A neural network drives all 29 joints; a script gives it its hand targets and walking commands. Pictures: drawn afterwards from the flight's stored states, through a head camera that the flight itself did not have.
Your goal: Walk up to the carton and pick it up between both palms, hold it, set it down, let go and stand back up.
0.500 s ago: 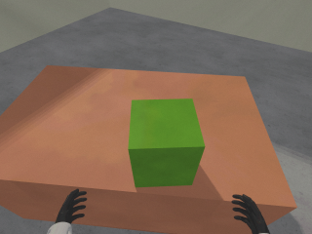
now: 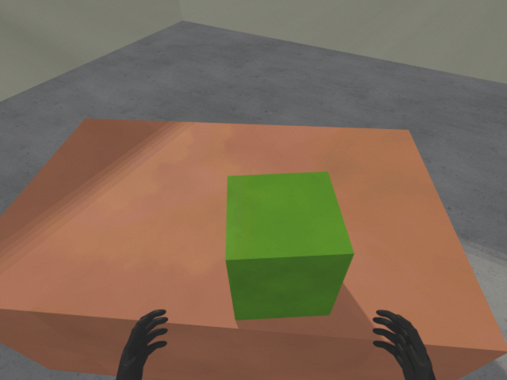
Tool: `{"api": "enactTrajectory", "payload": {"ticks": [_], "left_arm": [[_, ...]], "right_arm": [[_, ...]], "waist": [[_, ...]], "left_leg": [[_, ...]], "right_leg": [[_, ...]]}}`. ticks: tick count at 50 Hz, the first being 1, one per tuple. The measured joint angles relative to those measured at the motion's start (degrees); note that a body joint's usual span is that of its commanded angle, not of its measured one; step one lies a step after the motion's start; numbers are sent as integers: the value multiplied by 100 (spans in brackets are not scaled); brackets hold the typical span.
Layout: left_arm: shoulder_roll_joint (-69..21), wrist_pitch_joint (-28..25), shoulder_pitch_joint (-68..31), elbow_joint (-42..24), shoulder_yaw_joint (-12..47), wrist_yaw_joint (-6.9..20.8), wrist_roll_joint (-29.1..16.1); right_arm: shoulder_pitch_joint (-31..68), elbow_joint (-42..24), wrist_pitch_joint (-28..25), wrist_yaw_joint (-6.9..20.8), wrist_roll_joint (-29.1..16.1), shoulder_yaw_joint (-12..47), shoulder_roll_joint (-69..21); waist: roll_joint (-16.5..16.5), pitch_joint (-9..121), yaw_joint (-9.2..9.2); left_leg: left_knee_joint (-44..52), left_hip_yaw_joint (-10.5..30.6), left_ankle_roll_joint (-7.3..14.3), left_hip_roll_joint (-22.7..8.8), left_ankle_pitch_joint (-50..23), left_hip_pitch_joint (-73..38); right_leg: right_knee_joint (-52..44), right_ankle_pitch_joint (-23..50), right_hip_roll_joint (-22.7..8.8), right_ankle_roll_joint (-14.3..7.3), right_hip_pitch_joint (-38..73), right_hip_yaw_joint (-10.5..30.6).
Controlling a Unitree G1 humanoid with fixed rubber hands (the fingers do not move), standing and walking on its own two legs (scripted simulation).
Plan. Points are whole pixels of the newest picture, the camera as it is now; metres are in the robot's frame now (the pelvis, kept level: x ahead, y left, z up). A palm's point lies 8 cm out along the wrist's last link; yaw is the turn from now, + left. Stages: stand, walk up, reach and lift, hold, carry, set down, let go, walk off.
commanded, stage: reach and lift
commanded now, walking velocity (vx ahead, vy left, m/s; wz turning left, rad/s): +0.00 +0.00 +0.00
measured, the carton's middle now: (280, 248) +0.39 +0.00 -0.08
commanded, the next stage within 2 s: none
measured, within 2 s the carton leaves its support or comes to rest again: neither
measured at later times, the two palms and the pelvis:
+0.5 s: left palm (147, 334) +0.19 +0.21 -0.03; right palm (410, 340) +0.20 -0.20 -0.03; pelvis -0.01 +0.00 +0.00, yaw +0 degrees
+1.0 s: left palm (152, 280) +0.26 +0.21 +0.02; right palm (405, 271) +0.29 -0.20 +0.03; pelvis -0.01 -0.02 +0.00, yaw +1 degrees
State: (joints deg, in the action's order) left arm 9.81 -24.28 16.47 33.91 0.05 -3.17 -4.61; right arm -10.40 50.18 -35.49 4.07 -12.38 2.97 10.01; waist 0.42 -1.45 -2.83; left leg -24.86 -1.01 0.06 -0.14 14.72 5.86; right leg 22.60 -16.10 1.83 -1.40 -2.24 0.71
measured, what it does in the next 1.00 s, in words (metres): stands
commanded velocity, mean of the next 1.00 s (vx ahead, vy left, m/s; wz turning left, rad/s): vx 0.00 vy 0.00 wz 0.00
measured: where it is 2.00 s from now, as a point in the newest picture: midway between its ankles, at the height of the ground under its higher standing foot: outside the picture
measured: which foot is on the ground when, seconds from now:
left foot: down 0.00-1.00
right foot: down 0.00-1.00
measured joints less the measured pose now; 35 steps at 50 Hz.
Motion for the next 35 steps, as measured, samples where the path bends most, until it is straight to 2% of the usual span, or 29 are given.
{"api": "enactTrajectory", "payload": {"ticks": [8,12,22,35], "left_arm": [[-71,-355,-53,-96,264,-134,-90],[-116,-364,-250,22,285,-183,-88],[-101,-1,-835,191,162,-261,-190],[-83,656,-1479,99,-136,-179,-306]], "right_arm": [[0,-76,-215,111,-448,203,177],[59,-107,-186,126,-521,333,189],[483,-292,230,33,-465,382,138],[1348,-475,997,-203,-526,418,209]], "waist": [[38,45,55],[61,59,38],[60,95,7],[61,175,19]], "left_leg": [[-193,29,20,18,61,188],[-251,24,19,17,70,255],[-243,-25,-10,-23,44,286],[-40,4,-61,-43,-66,218]], "right_leg": [[186,-71,-17,20,-173,-33],[271,-92,-16,17,-254,-30],[321,-72,21,-12,-334,19],[195,-12,44,-63,-295,-6]]}}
